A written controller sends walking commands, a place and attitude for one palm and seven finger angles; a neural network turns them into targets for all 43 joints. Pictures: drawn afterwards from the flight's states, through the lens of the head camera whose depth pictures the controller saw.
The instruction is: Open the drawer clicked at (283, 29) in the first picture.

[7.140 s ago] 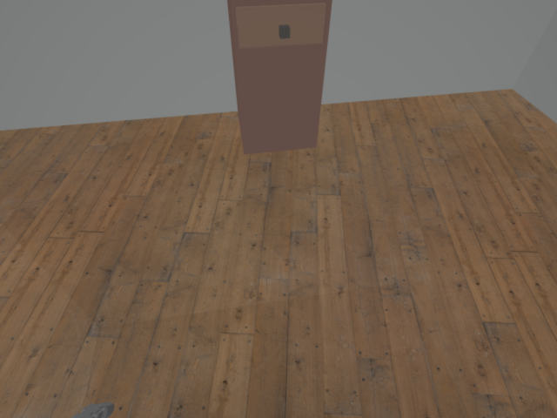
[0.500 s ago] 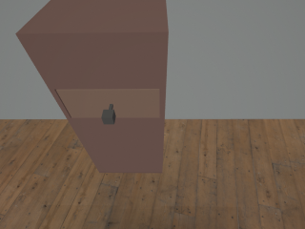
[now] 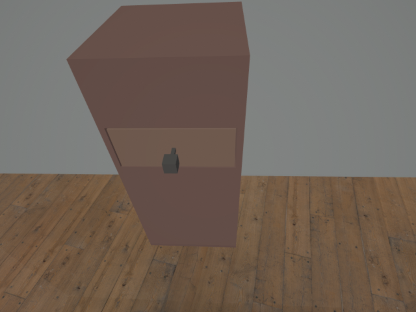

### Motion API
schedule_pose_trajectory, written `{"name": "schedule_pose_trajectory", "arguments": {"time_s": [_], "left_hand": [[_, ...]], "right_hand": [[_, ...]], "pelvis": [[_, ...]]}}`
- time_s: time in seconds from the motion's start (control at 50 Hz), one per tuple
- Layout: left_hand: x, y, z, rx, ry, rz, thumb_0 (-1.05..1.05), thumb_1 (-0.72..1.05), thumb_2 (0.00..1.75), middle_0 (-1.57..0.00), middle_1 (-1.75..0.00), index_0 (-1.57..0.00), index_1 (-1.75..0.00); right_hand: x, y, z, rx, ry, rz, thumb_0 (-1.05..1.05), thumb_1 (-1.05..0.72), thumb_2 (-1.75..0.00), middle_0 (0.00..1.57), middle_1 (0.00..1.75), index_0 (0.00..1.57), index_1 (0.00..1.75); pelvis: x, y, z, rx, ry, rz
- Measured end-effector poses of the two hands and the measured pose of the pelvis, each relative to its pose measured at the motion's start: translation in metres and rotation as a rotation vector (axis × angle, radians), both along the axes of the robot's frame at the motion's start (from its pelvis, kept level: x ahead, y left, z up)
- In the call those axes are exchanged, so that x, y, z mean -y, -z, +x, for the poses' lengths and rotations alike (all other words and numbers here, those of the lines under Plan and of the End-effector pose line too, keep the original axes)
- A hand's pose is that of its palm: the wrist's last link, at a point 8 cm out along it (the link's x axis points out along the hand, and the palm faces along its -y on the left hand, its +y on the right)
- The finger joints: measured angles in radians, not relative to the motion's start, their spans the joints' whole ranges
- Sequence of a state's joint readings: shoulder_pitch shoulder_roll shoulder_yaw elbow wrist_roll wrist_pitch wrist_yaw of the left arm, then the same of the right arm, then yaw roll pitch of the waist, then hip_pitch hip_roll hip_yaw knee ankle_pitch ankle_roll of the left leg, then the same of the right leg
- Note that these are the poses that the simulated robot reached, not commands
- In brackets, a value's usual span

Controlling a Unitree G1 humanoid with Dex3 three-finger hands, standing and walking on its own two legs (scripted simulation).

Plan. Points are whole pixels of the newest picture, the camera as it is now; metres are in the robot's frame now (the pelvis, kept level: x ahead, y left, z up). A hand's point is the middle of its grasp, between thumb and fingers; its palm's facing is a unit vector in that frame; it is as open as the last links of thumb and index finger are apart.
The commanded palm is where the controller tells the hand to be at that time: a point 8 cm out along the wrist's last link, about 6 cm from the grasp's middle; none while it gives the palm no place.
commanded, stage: come to a stop and stand still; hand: left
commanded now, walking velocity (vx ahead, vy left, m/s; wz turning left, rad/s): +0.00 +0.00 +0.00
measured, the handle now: (171, 158) +0.56 +0.17 -0.07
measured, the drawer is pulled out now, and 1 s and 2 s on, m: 0.00 0.00 0.00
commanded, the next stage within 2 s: look again from close up in 0.82 s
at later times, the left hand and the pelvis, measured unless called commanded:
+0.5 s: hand out of the picture +0.03 +0.15 -0.16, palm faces +0.03 -0.97 -0.23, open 7.3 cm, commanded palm none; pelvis +0.03 -0.03 +0.01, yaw +1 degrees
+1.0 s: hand out of the picture +0.03 +0.13 -0.16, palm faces +0.06 -0.98 -0.21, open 7.3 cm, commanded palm none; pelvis +0.04 -0.04 +0.01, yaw +2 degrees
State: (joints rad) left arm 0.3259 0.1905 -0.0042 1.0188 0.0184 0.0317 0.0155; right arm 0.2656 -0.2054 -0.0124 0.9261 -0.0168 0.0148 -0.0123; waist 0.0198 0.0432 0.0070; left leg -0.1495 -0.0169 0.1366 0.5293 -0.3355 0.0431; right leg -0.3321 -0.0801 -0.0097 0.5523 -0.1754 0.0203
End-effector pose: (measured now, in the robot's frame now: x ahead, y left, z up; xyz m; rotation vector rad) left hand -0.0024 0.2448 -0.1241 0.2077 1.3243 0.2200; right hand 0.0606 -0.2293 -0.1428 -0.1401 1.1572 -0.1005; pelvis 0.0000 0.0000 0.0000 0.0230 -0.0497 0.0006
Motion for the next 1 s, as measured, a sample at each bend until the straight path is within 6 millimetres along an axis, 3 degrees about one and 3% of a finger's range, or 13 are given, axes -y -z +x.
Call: {"name": "schedule_pose_trajectory", "arguments": {"time_s": [0.1,0.18,0.32,0.5,0.72,1.0], "left_hand": [[0.008,-0.003,-0.022,-0.072,-0.021,-0.011,0.01,0.91,0.9,-0.2,-0.3,-0.2,-0.3],[0.021,-0.003,-0.023,-0.102,-0.029,-0.034,0.01,0.9,0.9,-0.2,-0.3,-0.2,-0.3],[0.047,0.001,0.003,-0.077,-0.016,-0.074,0.01,0.9,0.9,-0.2,-0.3,-0.2,-0.3],[0.049,0.001,0.031,-0.051,-0.003,-0.046,0.03,0.93,0.9,-0.21,-0.3,-0.21,-0.3],[0.055,0.001,0.046,-0.021,-0.01,-0.04,0.02,0.94,0.9,-0.2,-0.3,-0.2,-0.3],[0.066,0.005,0.03,-0.055,-0.037,-0.07,0.02,0.93,0.9,-0.2,-0.3,-0.2,-0.3]], "right_hand": [[0.002,0.002,-0.005,-0.042,-0.009,0.006,0.0,-0.93,-0.9,0.2,0.3,0.2,0.3],[0.004,0.005,-0.019,-0.106,-0.005,0.011,0.0,-0.92,-0.9,0.2,0.3,0.2,0.29],[0.004,0.008,-0.046,-0.222,0.015,0.026,0.0,-0.91,-0.9,0.2,0.3,0.19,0.29],[0.005,0.008,-0.067,-0.308,0.041,0.046,0.0,-0.91,-0.9,0.2,0.3,0.19,0.29],[0.015,0.007,-0.058,-0.311,0.04,0.04,0.0,-0.91,-0.9,0.2,0.3,0.19,0.29],[0.022,0.002,-0.039,-0.276,0.022,0.017,0.0,-0.91,-0.9,0.2,0.3,0.19,0.29]], "pelvis": [[0.002,-0.003,0.005,-0.013,-0.002,0.0],[0.006,-0.006,0.011,-0.019,-0.007,0.0],[0.015,-0.007,0.02,-0.019,-0.014,-0.002],[0.029,-0.008,0.03,-0.02,-0.018,-0.006],[0.039,-0.009,0.036,-0.024,-0.025,-0.011],[0.043,-0.01,0.038,-0.027,-0.03,-0.018]]}}
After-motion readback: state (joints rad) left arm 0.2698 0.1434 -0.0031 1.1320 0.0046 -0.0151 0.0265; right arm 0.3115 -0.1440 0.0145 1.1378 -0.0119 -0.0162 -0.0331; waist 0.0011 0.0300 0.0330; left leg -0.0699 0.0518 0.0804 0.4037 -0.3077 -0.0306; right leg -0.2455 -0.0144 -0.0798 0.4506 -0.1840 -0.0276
